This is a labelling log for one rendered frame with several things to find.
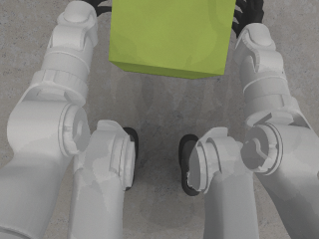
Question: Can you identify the left robot upper arm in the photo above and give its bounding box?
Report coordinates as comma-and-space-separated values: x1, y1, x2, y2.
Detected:
0, 101, 91, 239

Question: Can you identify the left robot hand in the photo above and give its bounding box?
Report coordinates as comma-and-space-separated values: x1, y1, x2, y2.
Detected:
76, 0, 112, 17

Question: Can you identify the carton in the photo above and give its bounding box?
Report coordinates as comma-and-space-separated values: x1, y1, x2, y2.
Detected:
108, 0, 236, 80

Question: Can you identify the right robot hand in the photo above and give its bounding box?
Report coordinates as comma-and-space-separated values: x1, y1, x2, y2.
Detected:
231, 0, 264, 39

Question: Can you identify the robot right foot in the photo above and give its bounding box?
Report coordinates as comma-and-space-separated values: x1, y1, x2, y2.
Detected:
178, 133, 199, 196

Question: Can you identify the robot left forearm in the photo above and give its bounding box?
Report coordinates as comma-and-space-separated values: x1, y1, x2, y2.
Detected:
7, 0, 99, 146

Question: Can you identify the robot right forearm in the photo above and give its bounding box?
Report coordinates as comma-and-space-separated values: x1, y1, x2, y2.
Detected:
233, 23, 315, 132

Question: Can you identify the right robot upper arm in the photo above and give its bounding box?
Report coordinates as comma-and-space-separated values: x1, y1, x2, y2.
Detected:
240, 122, 319, 239

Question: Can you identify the right robot thigh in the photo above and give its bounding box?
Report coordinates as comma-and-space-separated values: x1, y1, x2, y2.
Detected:
191, 136, 259, 239

